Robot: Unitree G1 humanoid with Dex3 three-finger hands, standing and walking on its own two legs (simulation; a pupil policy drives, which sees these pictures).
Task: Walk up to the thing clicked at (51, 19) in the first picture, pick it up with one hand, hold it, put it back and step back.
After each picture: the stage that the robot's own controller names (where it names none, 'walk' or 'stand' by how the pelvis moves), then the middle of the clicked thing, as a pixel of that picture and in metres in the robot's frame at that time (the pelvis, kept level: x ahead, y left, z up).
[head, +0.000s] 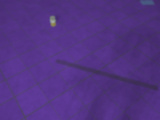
stand; (52, 21) +1.76 +0.42 -0.72
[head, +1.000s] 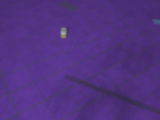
walk; (63, 32) +1.63 +0.20 -0.70
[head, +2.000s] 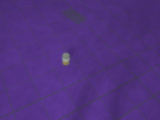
walk; (65, 59) +1.04 +0.13 -0.71
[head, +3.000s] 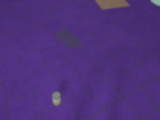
walk; (56, 98) +0.65 +0.18 -0.71
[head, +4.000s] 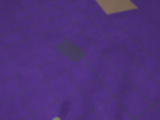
stand; out of the picture +0.44 +0.19 -0.71
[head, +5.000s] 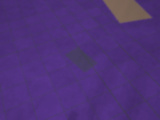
stand; out of the picture +0.37 +0.17 -0.72
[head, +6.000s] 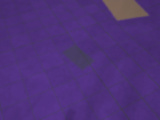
stand; out of the picture +0.37 +0.16 -0.73
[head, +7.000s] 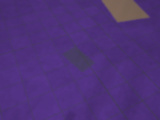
stand; out of the picture +0.36 +0.17 -0.73
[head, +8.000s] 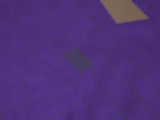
stand; out of the picture +0.36 +0.17 -0.73
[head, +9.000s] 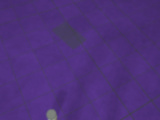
go down; (52, 116) +0.38 +0.18 -0.69
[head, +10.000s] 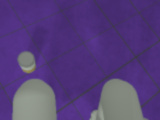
go down; (27, 62) +0.44 +0.22 -0.30
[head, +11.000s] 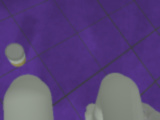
close in; (16, 55) +0.44 +0.23 -0.27
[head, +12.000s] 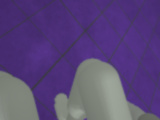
close in; out of the picture +0.42 +0.26 -0.22
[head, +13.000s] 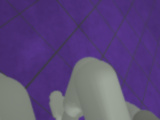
close; out of the picture +0.42 +0.27 -0.22
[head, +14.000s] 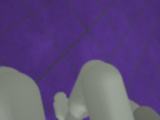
lift; out of the picture +0.38 +0.25 -0.23
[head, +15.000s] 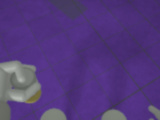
lift; (27, 86) +0.32 +0.19 -0.02
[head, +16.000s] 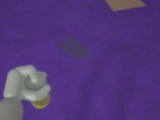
hold; (38, 91) +0.32 +0.17 +0.00
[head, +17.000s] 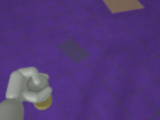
hold; (40, 92) +0.32 +0.16 -0.01
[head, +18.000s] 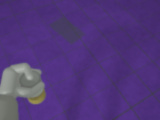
crouch; (33, 87) +0.34 +0.18 -0.06
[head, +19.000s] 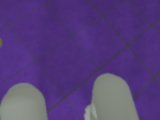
lower; out of the picture +0.49 +0.26 -0.09
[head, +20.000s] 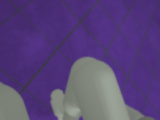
lower; out of the picture +0.43 +0.29 -0.22
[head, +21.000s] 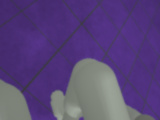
lower; out of the picture +0.43 +0.29 -0.23
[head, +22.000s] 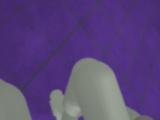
lower; out of the picture +0.43 +0.29 -0.23
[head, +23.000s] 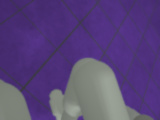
lower; out of the picture +0.43 +0.29 -0.23
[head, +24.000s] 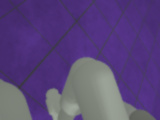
open; out of the picture +0.43 +0.27 -0.23
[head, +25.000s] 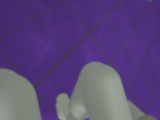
stand; out of the picture +0.42 +0.26 -0.24
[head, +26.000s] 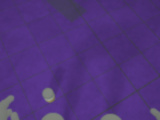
stand; (49, 95) +0.41 +0.19 -0.54
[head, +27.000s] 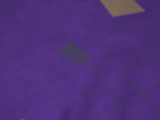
stand; out of the picture +0.38 +0.18 -0.67
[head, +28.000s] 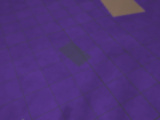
stand; out of the picture +0.39 +0.18 -0.67
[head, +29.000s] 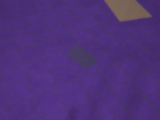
stand; out of the picture +0.40 +0.17 -0.72
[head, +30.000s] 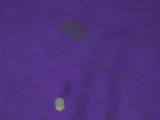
walk; (59, 104) +0.46 +0.12 -0.71
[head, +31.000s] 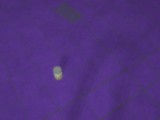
walk; (57, 73) +0.72 +0.23 -0.69
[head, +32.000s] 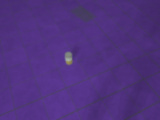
stand; (68, 58) +1.01 +0.20 -0.70
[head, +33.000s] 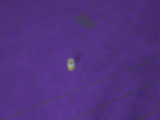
stand; (71, 64) +1.02 +0.16 -0.72
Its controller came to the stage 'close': yes
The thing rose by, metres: 0.69
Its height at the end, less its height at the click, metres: +0.00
